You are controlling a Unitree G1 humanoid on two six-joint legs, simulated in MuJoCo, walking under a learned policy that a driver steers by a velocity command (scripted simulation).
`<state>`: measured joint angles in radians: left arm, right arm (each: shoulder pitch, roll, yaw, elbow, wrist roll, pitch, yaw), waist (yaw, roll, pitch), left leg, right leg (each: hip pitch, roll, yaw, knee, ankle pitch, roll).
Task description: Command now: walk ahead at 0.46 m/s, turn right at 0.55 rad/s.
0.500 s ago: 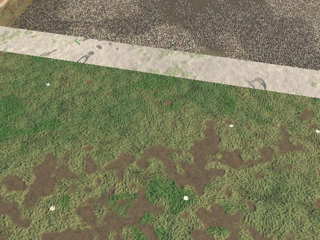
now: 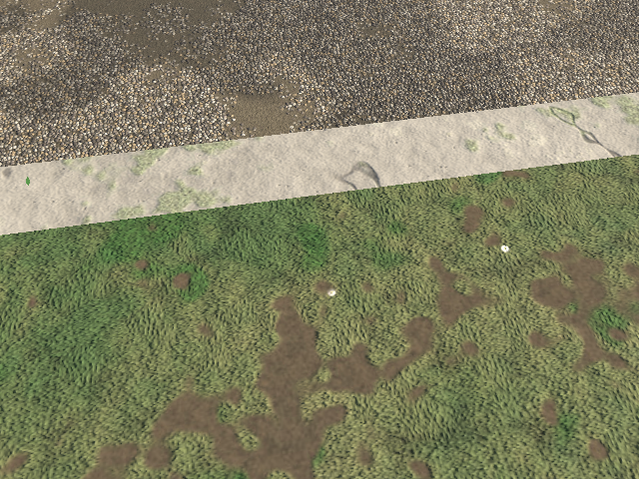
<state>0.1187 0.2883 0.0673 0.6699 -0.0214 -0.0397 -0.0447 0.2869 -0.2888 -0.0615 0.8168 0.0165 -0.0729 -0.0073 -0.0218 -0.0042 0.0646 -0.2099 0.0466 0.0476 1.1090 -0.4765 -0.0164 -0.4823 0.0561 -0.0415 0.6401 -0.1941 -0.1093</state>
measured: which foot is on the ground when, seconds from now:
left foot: up 0.00-0.36, down 0.38-0.76, up 0.78-1.00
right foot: down 0.00-0.42, up 0.44-0.74, down 0.76-1.00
